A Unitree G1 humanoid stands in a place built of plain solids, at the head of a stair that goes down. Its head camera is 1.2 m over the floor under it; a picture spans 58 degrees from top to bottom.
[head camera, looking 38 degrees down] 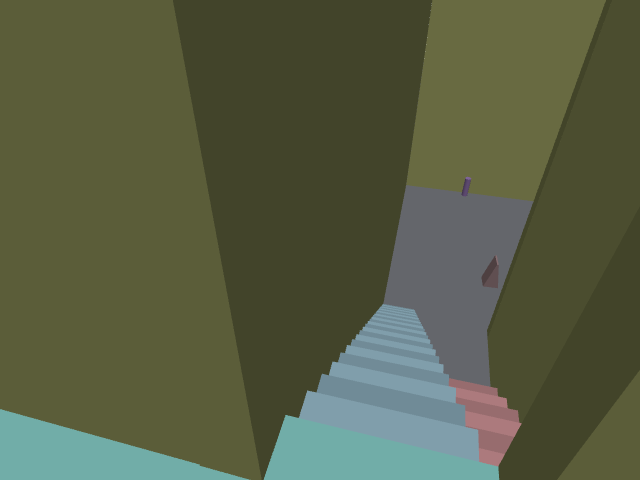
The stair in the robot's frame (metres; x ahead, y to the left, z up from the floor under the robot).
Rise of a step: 0.20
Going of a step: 0.22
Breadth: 0.60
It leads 14 degrees to the right of straight ahead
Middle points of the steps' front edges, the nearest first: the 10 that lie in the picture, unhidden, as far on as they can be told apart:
0.62 -0.19 0.00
0.83 -0.24 -0.21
1.05 -0.30 -0.41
1.26 -0.35 -0.61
1.47 -0.41 -0.82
1.69 -0.46 -1.02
1.90 -0.52 -1.23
2.11 -0.57 -1.43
2.32 -0.63 -1.63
2.54 -0.68 -1.84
